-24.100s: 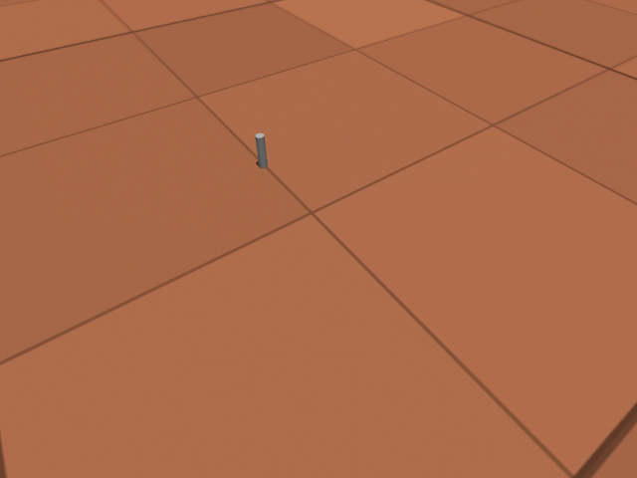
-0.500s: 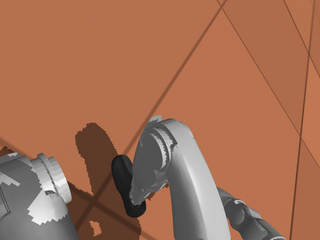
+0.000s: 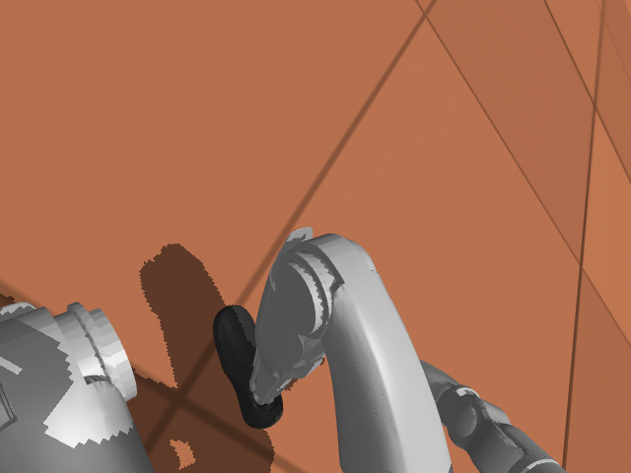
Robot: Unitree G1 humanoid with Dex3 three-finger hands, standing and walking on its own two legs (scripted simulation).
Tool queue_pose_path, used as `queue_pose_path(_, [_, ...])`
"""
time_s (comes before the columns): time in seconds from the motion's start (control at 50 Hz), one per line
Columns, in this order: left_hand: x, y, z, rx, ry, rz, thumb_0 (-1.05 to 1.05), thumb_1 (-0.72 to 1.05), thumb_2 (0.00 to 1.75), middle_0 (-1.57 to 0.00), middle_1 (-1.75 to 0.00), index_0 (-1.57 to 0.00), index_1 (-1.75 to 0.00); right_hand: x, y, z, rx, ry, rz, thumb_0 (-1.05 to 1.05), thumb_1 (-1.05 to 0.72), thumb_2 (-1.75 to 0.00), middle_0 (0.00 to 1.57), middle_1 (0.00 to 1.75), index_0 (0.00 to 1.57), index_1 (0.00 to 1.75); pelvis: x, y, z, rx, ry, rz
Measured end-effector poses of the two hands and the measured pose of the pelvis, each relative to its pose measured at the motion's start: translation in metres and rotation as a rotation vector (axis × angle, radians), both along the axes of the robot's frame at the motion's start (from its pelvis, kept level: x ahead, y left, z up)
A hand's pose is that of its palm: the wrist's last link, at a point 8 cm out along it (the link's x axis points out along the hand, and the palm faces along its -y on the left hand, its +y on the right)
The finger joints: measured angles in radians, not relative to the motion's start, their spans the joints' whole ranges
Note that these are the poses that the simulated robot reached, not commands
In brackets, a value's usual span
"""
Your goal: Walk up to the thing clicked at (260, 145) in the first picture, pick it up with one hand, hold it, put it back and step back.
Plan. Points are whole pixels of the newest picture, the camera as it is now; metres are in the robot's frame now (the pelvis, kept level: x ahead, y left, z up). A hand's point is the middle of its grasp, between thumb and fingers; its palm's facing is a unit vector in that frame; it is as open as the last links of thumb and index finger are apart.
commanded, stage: open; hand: left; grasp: from the side
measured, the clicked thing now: out of the picture +0.46 +0.31 -0.21
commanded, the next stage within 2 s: withdraw in 0.02 s
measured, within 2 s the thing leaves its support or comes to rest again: neither
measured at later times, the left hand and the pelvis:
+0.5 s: hand out of the picture +0.47 +0.35 -0.13, palm faces +0.39 -0.92 -0.02, open 16.8 cm; pelvis +0.00 +0.00 +0.00, yaw +1 degrees
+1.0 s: hand out of the picture +0.38 +0.45 -0.01, palm faces +0.40 -0.79 -0.46, open 16.9 cm; pelvis +0.01 +0.00 +0.06, yaw +8 degrees
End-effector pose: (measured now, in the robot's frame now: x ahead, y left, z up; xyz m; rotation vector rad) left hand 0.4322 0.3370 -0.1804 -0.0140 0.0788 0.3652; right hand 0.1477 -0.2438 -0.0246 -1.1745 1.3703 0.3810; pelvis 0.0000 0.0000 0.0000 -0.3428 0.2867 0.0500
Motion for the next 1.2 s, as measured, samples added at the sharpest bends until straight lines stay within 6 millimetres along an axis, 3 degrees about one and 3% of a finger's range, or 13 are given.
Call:
queue_pose_path(0.24, [-0.001,0.001,0.000,-0.007,-0.005,0.004,0.00,-0.28,0.29,-0.45,-0.35,-0.45,-0.35,-0.003,0.003,0.001,0.002,-0.004,0.001,-0.01,-0.91,-0.90,0.20,0.30,0.20,0.30,-0.001,0.001,0.000,-0.004,-0.004,-0.002])
queue_pose_path(0.36, [0.000,0.012,0.009,0.005,-0.054,0.025,-0.01,-0.36,0.20,-0.28,-0.21,-0.28,-0.21,-0.004,0.002,0.001,-0.004,-0.012,-0.021,-0.01,-0.90,-0.90,0.21,0.30,0.20,0.30,-0.001,0.002,0.000,-0.002,-0.002,-0.002])
queue_pose_path(0.6, [-0.015,0.072,0.080,0.073,-0.054,0.008,-0.01,-0.54,0.05,-0.11,-0.06,-0.11,-0.05,-0.005,-0.003,-0.004,0.060,-0.083,-0.158,0.00,-0.91,-0.90,0.21,0.30,0.20,0.30,0.000,0.000,0.009,0.035,0.066,0.023])
queue_pose_path(0.74, [-0.026,0.092,0.103,0.167,0.169,-0.017,-0.01,-0.58,0.07,-0.10,-0.06,-0.09,-0.06,-0.006,-0.004,-0.007,0.122,-0.131,-0.316,0.00,-0.93,-0.92,0.20,0.31,0.20,0.30,0.001,-0.001,0.020,0.066,0.129,0.034])
queue_pose_path(0.94, [-0.075,0.143,0.178,0.296,0.376,0.158,-0.01,-0.48,0.12,-0.09,-0.08,-0.08,-0.08,-0.012,-0.006,-0.009,0.199,-0.123,-0.501,0.00,-0.92,-0.91,0.20,0.31,0.20,0.30,0.007,-0.004,0.047,0.119,0.240,0.062])
queue_pose_path(1.0, [-0.094,0.140,0.199,0.324,0.436,0.167,-0.01,-0.45,0.13,-0.08,-0.08,-0.08,-0.08,-0.006,-0.006,-0.006,0.231,-0.129,-0.538,0.00,-0.91,-0.91,0.20,0.30,0.20,0.30,0.009,-0.004,0.061,0.136,0.272,0.070])
queue_pose_path(1.08, [-0.116,0.118,0.222,0.342,0.506,0.136,-0.01,-0.45,0.12,-0.08,-0.08,-0.07,-0.08,0.013,0.000,0.008,0.289,-0.167,-0.571,0.00,-0.90,-0.91,0.20,0.30,0.20,0.30,0.011,-0.005,0.088,0.155,0.301,0.077])
queue_pose_path(1.2, [-0.147,0.073,0.269,0.322,0.566,0.098,-0.01,-0.45,0.12,-0.08,-0.08,-0.07,-0.08,0.057,0.015,0.056,0.388,-0.279,-0.576,0.00,-0.90,-0.90,0.20,0.30,0.20,0.30,0.019,-0.009,0.145,0.183,0.316,0.087])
